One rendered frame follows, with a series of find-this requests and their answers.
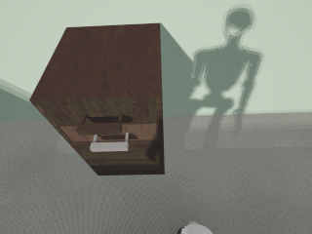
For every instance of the handle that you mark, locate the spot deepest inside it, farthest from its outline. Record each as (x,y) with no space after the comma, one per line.
(109,146)
(99,129)

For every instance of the drawer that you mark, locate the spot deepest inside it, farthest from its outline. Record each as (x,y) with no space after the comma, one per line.
(136,132)

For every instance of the robot right thigh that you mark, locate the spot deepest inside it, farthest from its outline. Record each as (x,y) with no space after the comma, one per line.
(194,228)

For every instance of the cabinet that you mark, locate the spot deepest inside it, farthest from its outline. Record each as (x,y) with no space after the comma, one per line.
(107,74)

